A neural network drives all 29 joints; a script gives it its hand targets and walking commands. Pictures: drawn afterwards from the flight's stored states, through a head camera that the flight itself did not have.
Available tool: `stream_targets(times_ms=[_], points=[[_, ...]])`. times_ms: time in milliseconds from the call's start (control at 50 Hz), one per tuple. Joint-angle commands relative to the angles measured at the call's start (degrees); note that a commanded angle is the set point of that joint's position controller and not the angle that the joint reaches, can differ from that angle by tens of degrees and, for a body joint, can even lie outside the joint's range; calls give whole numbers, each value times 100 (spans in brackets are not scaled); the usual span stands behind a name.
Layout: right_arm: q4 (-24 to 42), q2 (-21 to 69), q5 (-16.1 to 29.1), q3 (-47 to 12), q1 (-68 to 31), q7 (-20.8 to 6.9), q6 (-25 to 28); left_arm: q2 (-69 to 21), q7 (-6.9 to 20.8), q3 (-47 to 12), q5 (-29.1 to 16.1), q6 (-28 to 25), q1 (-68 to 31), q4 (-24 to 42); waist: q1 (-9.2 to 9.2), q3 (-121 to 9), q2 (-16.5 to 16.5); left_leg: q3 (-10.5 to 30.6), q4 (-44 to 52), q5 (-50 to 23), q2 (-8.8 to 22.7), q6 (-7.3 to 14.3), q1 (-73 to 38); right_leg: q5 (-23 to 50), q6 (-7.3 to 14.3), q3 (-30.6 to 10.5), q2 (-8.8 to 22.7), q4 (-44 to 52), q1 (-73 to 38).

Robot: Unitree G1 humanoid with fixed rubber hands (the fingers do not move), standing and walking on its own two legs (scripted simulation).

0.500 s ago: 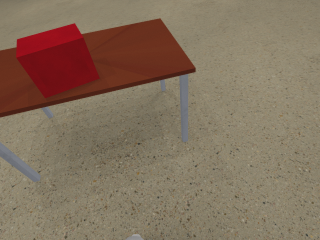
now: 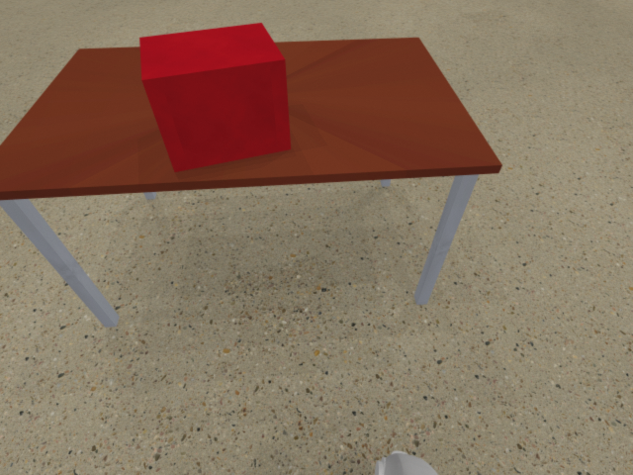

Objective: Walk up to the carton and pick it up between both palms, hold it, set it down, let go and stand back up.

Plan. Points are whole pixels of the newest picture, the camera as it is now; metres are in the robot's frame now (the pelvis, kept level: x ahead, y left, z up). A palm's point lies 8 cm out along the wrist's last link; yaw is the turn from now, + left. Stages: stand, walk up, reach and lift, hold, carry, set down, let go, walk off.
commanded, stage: walk up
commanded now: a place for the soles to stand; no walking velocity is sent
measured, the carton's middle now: (218, 96) +0.92 +0.25 +0.02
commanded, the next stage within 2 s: none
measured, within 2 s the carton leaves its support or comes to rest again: neither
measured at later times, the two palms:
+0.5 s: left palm out of the picture +0.14 +0.27 -0.04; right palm (609, 460) +0.19 -0.39 -0.13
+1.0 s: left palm out of the picture +0.15 +0.31 -0.05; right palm (600, 467) +0.18 -0.36 -0.12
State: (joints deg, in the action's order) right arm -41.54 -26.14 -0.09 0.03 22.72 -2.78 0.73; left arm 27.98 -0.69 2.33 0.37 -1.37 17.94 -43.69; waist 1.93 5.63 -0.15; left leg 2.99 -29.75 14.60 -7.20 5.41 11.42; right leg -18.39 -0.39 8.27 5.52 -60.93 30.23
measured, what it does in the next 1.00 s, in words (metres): walks ahead: right foot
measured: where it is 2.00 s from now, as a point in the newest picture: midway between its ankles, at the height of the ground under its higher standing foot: outside the picture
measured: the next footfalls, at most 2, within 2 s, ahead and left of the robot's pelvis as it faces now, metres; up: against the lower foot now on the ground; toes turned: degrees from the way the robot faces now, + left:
right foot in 0.34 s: +0.23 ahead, -0.13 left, +0.00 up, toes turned -3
left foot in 1.10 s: +0.15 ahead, +0.18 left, +0.00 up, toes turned +8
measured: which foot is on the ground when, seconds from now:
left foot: down 0.00-0.36, up 0.38-1.00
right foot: up 0.00-0.32, down 0.34-1.00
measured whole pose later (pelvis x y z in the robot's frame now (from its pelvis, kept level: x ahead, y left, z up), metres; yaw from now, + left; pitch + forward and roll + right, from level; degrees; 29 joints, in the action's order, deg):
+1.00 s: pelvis +0.12 -0.04 +0.00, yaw +7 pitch -4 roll +1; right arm -47.2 -27.7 -1.5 0.0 21.0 -3.0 -3.8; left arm 27.0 -2.2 2.3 1.1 -3.6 20.8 -43.7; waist 1.9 4.2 -3.3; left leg 4.6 -48.7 21.0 1.3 0.0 20.3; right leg -12.5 3.8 9.2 4.1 -31.4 15.3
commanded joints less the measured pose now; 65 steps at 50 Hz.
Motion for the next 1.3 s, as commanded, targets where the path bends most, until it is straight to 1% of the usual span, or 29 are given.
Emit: stream_targets(times_ms=[0, 60, 140, 220, 240, 280, 300, 320, 340, 360, 400, 440, 480, 580, 600, 620, 740, 800, 900, 920, 980, 1020, 1040, 1060, 1080, 1100, 1180, 1220, 1280], points=[[460, -1299, -87, 710, 467, 119, 170, 1160, 74, 506, -124, -18, -470, 291, 293, 89, 8, 3118, 1986, 1966, 1901, -56, -840, 350, 74, -1046, 173, 276, 1333], [348, -1236, -65, 649, 481, 126, 208, 1081, 51, 443, -123, -122, -515, 272, 273, 207, -75, 2726, 1590, 376, 1724, -93, -922, 380, 110, -1037, 166, 672, 1295], [428, -1121, -120, 655, 644, 131, 177, 860, 24, 404, -115, -212, -491, 479, 307, -380, -361, 2203, 694, -1950, 1697, 315, -1750, -204, 168, -734, -5, 1379, 988], [491, -1003, -102, 609, 336, 48, 84, 755, -115, 294, -94, -393, -342, 469, 347, -186, -861, 1271, 62, -3344, 864, 157, -444, 131, 119, -71, -460, 2660, -243], [614, -1044, -64, 573, -6, 29, 77, 745, -145, 323, -100, -446, 171, 356, -12, -564, -755, 1099, -466, -3444, 682, 75, -343, 825, 119, -22, -612, 3129, -1133], [878, -861, 43, 494, -458, 37, 41, 1292, -250, 603, -109, -528, 1803, -273, -894, -1254, 214, 595, -2178, -2568, 355, -194, 1141, 2577, 315, -319, 64, 3838, -3769], [878, -401, 16, 344, -20, 5, 58, 1485, -295, 694, -69, -501, 2016, -248, -901, -1569, 1022, 716, -2603, 854, 131, -197, 2359, 2786, 491, -1628, 1103, 3559, -4991], [788, -543, -59, 349, 39, 65, -35, 1946, -362, 824, 14, -456, 1973, -283, -747, -1553, 1116, 636, -3276, 1777, 86, -227, 2742, 2031, 796, -3157, 2347, 3833, -4529], [615, -847, -101, 461, 492, 98, -127, 1716, -393, 696, 27, -448, 1291, -55, -318, -1335, 78, 952, -3727, 1777, 330, -305, 2459, 21, 874, -3365, 2358, 4098, -3576], [439, -1060, -152, 506, 635, 29, -222, 1708, -382, 679, 7, -443, 671, 60, -147, -1019, 137, 700, -4137, 1659, 518, -250, 2488, -1657, 1198, -3580, 2532, 4472, -2842], [251, -1162, -196, 555, 722, -110, -318, 1431, -349, 634, -31, -468, 423, 255, 7, -403, 118, 640, -3829, 999, 717, -316, 2167, -1705, 553, -2480, 1607, 4771, -2061], [85, -908, -121, 588, 498, -195, -352, 1184, -370, 565, 35, -551, 770, 92, -63, 31, 94, 665, -3443, 45, 604, -330, 1697, -701, -666, -1470, 909, 5010, -1355], [-43, -632, -51, 533, 638, -194, -379, 1193, -401, 558, 76, -526, 550, -3, 102, 211, 734, 554, -3386, -439, 441, -491, 1680, 299, -862, -946, 597, 4822, -1077], [-317, -724, 31, 518, 393, 55, -395, 975, -229, 465, 31, -476, 201, 204, 62, -54, 1070, 275, -3168, -597, 482, -734, 1508, 2156, -141, -478, 782, 4559, -1323], [-374, -907, -24, 548, 334, 66, -394, 1077, -237, 485, 56, -442, 339, 203, -5, -246, 653, 348, -3037, -496, 432, -671, 1537, 1789, -533, -705, 683, 4477, -1781], [-286, -966, -51, 573, 165, 80, -419, 1064, -247, 515, 24, -419, 420, 204, -106, -425, 691, 334, -3154, -293, 516, -656, 1585, 1023, -186, -935, 980, 4531, -1863], [-443, -1132, -102, 547, 17, 120, -456, 1370, -240, 628, 48, -321, 480, 202, -281, -232, 279, 528, -3015, 215, 681, -609, 2198, -1158, 221, -1781, 1387, 4781, -2397], [-394, -1053, -174, 495, -175, 91, -412, 1371, -181, 660, 117, -300, 411, 221, -354, -144, 454, 444, -2466, 864, 937, -616, 1936, -1462, 1082, -1776, 1605, 4782, -1934], [-550, -861, -160, 509, -45, 1, -356, 1392, -149, 564, 176, -213, 6, 197, -246, 160, 785, -91, -1518, 1137, 951, -486, 1001, -1396, 888, -1051, 1197, 4624, -1069], [-523, -908, -122, 541, 84, -19, -317, 1465, -99, 544, 182, -177, -177, 326, -124, -46, 1430, -128, -1281, 1074, 997, -422, 655, -1487, 909, -1082, 1190, 4679, -955], [-673, -761, -99, 540, 260, 0, -238, 1402, -29, 528, 137, -115, -397, 284, -76, -206, 1113, -593, -598, 579, 900, -405, 154, -1654, 832, -662, 948, 4077, -933], [-858, -818, -127, 550, 479, 83, -126, 1042, 49, 394, 30, -58, -205, 289, -69, -439, 276, -252, 66, 263, 733, -376, -206, -1649, 640, -485, 573, 3076, -857], [-772, -992, -158, 607, 348, 135, -101, 788, 43, 316, 16, 15, 25, 228, -107, -160, -314, 347, 789, 1357, 901, -231, 138, -1770, 505, -395, 369, 2437, -854], [-735, -1291, -278, 650, 357, 215, -87, 569, 39, 224, -52, 75, -45, 251, -55, -105, -1079, 1789, 1106, 2392, 1557, 88, 190, -1827, 364, -249, -21, 1592, 33], [-605, -1747, -258, 711, 116, 234, -35, 598, 58, 269, -59, 110, -248, 398, 39, 413, -1044, 3585, 2087, 4215, 2410, 542, 755, -1605, 264, -421, -426, 654, 598], [-458, -1840, -263, 692, -367, 306, 35, 587, 23, 177, -69, 114, -130, 218, -16, 588, -725, 3305, 2187, 3819, 2447, 549, 1079, -1106, 181, -1165, -269, 642, 460], [-439, -1089, -107, 490, -411, 329, 156, 537, 71, 201, -129, 59, 108, -201, -172, 236, -873, 1529, 1337, -227, 1418, -1, 439, -405, 81, -1130, -331, 1205, -378], [-444, -1042, -24, 499, -329, 364, 193, 415, 32, 173, -136, 71, -68, -154, -75, -2, -605, 1296, 677, -2708, 1597, -30, -332, -371, 79, -1059, -426, 1535, -259], [-376, -1018, -42, 503, -176, 417, 193, 428, -45, 132, -108, -3, -180, -32, 48, -808, -855, 1196, 161, -4003, 1736, 200, -884, -532, 162, -823, -427, 1733, -480]])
